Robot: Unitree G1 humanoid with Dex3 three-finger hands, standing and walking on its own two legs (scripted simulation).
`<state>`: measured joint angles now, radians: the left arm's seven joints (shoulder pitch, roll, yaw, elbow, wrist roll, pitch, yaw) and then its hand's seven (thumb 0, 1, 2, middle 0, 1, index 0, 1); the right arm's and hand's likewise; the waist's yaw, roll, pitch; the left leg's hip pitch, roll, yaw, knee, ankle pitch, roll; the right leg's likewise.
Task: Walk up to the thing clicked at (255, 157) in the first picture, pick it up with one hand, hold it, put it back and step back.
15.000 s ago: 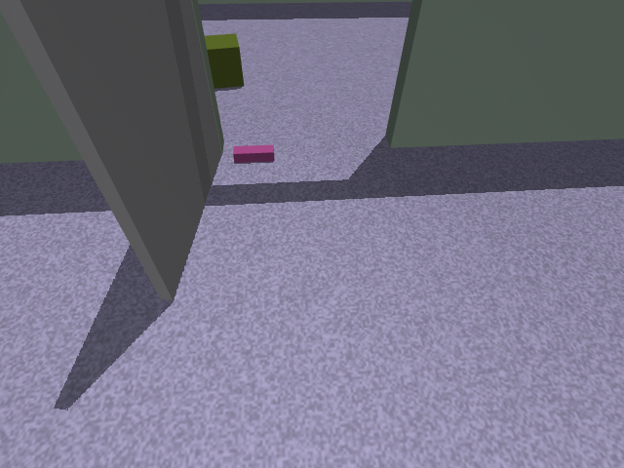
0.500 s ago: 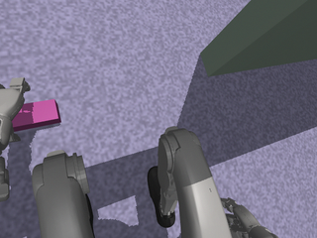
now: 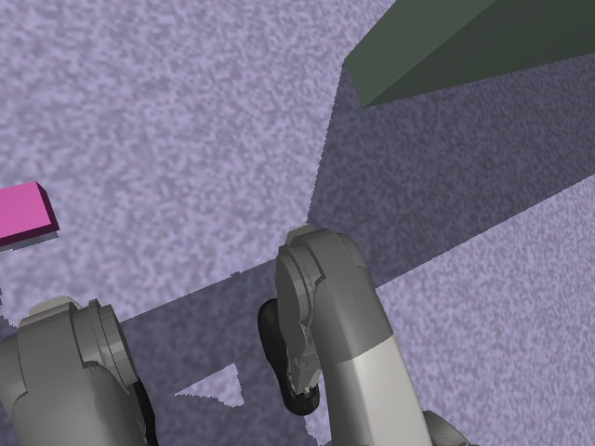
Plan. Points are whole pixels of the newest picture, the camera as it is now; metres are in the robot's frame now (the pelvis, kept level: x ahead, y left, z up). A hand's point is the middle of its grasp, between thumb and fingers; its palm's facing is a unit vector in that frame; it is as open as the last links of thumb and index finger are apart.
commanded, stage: close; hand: left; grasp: from above
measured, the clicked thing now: out of the picture +0.43 +0.31 -0.26
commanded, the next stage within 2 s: settle in 1.82 s
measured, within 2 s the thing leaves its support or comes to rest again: neither
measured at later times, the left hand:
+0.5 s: hand out of the picture +0.42 +0.30 -0.23, palm faces -0.43 -0.12 -0.89, open 11.5 cm
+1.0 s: hand out of the picture +0.41 +0.30 -0.24, palm faces -0.44 -0.12 -0.89, open 9.8 cm
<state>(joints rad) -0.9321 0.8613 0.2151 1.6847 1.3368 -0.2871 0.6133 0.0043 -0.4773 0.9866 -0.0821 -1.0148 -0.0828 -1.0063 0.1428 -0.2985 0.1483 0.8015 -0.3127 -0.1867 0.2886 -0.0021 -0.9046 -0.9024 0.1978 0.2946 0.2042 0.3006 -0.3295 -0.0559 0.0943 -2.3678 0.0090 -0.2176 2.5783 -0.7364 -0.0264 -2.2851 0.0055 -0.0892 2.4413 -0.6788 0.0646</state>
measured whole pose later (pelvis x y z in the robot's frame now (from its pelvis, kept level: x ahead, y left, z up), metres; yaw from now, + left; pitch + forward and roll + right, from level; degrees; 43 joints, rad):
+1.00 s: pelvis -0.01 +0.01 +0.00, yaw -2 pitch +26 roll -13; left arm -0.94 0.90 0.16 1.76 1.34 -0.26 0.71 0.01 0.05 0.68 -0.52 -0.84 -0.54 -0.78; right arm 0.08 -0.34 0.22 0.77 -0.33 -0.28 0.35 0.00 -0.91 -0.90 0.20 0.29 0.20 0.30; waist -0.35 -0.10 0.14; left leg -2.34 0.01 -0.26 2.60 -0.74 -0.01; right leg -2.23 0.02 -0.12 2.42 -0.66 0.08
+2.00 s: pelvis -0.01 +0.01 +0.01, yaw -2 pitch +26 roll -13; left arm -0.98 0.94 0.15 1.77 1.32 -0.27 0.68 0.01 0.08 0.45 -0.76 -0.52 -0.76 -0.52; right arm 0.08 -0.37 0.22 0.73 -0.31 -0.27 0.31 0.00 -0.91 -0.91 0.20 0.29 0.20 0.30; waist -0.36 -0.11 0.16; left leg -2.34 0.01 -0.26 2.58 -0.72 -0.01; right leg -2.23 0.02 -0.13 2.40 -0.65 0.07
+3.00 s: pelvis -0.02 +0.00 +0.05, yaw +4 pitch +33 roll -8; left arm -0.86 0.70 0.08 1.32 1.25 -0.24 0.35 0.01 0.05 0.43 -0.84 -0.43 -0.84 -0.42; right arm 0.17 -0.31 0.02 0.74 -0.13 -0.08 0.19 0.00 -0.91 -0.90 0.20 0.29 0.20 0.30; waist -0.22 0.02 -0.05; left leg -2.29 0.00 -0.14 2.37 -0.66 -0.01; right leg -2.21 -0.02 -0.05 2.27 -0.64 0.05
